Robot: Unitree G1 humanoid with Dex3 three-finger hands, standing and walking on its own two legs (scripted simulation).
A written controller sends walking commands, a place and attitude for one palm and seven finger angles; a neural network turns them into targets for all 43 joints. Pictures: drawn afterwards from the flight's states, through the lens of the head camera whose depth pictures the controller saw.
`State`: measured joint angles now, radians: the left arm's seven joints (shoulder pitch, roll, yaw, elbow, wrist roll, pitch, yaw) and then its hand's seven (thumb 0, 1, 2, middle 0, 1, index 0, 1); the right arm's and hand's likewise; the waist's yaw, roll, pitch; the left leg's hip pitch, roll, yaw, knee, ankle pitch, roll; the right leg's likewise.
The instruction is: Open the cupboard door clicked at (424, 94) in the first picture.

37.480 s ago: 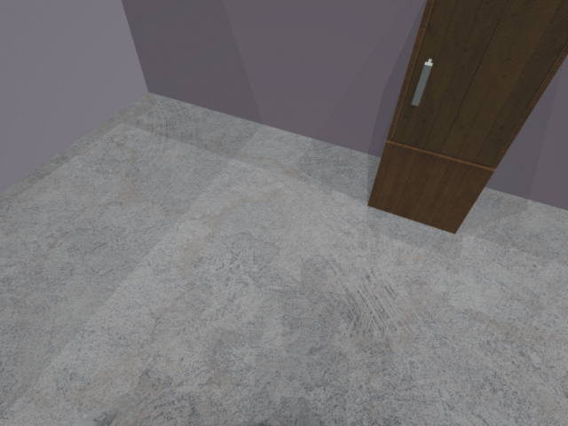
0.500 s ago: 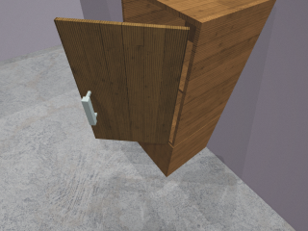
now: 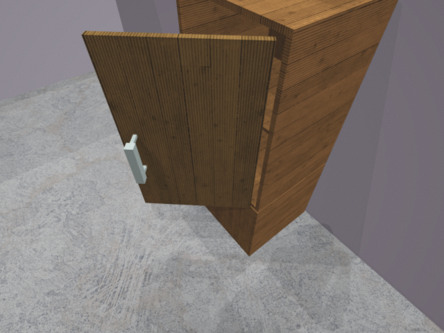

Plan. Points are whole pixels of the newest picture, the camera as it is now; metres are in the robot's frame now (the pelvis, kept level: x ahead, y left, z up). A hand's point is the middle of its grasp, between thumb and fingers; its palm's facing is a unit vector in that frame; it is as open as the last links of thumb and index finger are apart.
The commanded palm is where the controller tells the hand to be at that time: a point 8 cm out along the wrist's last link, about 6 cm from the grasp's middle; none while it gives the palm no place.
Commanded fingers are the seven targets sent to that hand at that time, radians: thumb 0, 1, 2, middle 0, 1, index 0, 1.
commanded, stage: look again from close up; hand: left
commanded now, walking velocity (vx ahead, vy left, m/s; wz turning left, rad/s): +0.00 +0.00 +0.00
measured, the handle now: (138, 159) +0.56 +0.27 -0.08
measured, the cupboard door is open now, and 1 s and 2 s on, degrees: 49 49 49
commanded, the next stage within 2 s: raise the hand with hooked fingers in 0.26 s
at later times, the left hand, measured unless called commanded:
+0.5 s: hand out of the picture +0.13 +0.22 -0.07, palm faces +0.25 -0.95 -0.16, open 7.5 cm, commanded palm +0.09 +0.26 -0.07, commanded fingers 0.00 0.71 0.82 -0.21 -0.42 -0.21 -0.42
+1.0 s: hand (109, 329) +0.14 +0.21 -0.06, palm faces -0.01 -0.99 -0.10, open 9.9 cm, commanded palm +0.13 +0.27 -0.07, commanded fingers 0.00 0.13 0.57 -0.25 -0.80 -0.25 -0.80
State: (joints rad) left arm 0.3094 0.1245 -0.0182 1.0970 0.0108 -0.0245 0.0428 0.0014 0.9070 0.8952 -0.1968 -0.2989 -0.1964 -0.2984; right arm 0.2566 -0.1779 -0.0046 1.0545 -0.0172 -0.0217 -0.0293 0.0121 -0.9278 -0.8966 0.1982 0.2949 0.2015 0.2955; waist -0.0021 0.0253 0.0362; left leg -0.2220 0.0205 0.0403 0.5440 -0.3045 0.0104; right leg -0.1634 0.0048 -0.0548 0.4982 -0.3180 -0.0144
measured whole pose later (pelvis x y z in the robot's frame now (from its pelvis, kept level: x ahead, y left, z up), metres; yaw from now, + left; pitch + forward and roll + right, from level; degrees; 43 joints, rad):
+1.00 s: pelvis -0.07 -0.02 -0.12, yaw +2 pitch +17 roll -4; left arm 0.32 0.28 0.25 0.04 -0.34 -0.56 -0.44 0.01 0.35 0.66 -0.23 -0.65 -0.23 -0.65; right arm 0.12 -0.23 0.00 0.57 0.02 -0.26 -0.06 0.01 -0.90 -0.90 0.20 0.30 0.20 0.30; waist 0.06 0.02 -0.14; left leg -1.11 0.05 -0.07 1.36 -0.54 -0.01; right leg -1.01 0.00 -0.16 1.30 -0.59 -0.05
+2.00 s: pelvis -0.05 +0.02 -0.11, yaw +0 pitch +20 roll -5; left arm 0.02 0.43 0.43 0.36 -0.37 -0.37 -0.55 -0.02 -0.50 0.30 -0.30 -1.20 -0.30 -1.20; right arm 0.24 -0.27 0.03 0.53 0.03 -0.19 -0.05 0.01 -0.90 -0.90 0.21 0.30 0.21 0.30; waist -0.01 0.02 -0.15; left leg -1.11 0.03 -0.01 1.29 -0.53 0.05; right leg -1.02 -0.01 -0.10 1.22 -0.54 0.01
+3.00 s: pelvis -0.05 +0.01 -0.12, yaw -2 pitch +22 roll -4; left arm -0.31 0.52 0.50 0.69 -0.32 -0.34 -0.57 -0.02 -0.50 0.30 -0.30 -1.20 -0.30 -1.20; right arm 0.26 -0.29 0.03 0.57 0.04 -0.14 -0.06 0.01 -0.90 -0.90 0.20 0.30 0.21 0.30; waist -0.05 0.02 -0.15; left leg -1.17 0.06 0.00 1.31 -0.54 0.03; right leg -1.09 0.01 -0.09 1.25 -0.55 -0.01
